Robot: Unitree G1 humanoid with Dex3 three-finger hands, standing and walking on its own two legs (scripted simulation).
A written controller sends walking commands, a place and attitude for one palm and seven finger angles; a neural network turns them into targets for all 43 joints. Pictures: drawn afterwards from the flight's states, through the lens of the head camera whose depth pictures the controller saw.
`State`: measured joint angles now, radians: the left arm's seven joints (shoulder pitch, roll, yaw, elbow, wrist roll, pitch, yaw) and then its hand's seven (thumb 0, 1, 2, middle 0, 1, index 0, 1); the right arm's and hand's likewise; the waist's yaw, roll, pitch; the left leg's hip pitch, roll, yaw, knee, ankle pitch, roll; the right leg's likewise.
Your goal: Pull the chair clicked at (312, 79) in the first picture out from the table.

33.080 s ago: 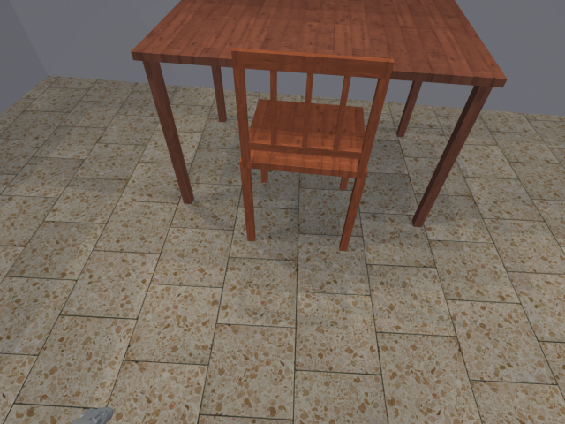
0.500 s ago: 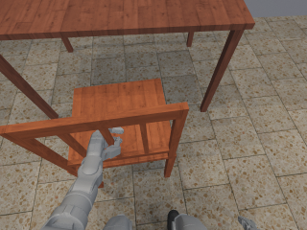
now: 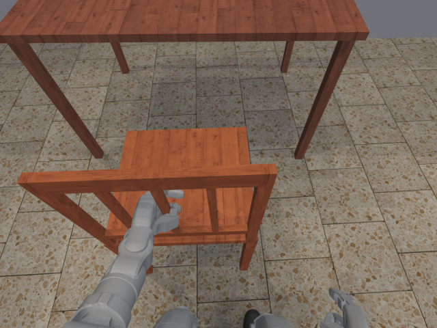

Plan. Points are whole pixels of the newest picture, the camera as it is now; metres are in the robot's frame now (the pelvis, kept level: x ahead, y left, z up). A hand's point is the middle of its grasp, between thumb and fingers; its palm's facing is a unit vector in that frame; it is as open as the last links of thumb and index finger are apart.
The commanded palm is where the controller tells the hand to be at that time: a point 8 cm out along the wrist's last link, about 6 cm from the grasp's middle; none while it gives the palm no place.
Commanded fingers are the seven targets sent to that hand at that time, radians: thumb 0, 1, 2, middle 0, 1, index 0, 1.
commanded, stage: step backward, pulling the chair out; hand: left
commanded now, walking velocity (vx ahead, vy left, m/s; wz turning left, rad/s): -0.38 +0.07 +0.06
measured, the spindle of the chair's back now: (167, 211) +0.35 +0.13 -0.09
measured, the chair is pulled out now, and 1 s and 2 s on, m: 0.41 0.65 0.67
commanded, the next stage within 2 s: stop walking, hand still on the chair in 0.66 s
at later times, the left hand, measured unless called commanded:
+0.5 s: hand (167, 270) +0.22 +0.11 -0.07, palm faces -0.02 -0.98 -0.18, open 5.0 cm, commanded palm +0.18 +0.16 -0.06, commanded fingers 0.00 0.90 0.90 -0.50 -1.45 -0.50 -1.45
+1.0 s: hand out of the picture +0.08 +0.10 -0.05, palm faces -0.06 -0.99 -0.12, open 4.9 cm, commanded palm +0.07 +0.15 -0.05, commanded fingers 0.00 0.90 0.90 -0.50 -1.45 -0.50 -1.45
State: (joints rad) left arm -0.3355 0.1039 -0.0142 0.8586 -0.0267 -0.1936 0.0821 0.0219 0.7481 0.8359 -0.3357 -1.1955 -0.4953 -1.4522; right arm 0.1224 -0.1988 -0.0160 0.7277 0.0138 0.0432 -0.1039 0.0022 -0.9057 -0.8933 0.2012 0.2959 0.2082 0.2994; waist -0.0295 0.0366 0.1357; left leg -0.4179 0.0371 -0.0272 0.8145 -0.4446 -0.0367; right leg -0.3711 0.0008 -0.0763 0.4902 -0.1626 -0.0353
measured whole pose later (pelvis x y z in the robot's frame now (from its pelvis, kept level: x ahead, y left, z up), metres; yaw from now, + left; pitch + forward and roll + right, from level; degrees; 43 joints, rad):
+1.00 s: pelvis -0.22 +0.00 +0.00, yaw -1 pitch -1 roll -2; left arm -0.23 0.10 -0.08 0.75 -0.05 -0.09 0.08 0.03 0.77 0.82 -0.28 -1.24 -0.50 -1.45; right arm 0.19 -0.18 0.03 0.67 0.02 0.03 -0.08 0.00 -0.91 -0.89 0.20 0.30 0.20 0.30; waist -0.01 0.05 0.10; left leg -0.30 0.04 -0.02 0.56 -0.24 -0.01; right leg -0.23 -0.01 -0.05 0.45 -0.18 0.02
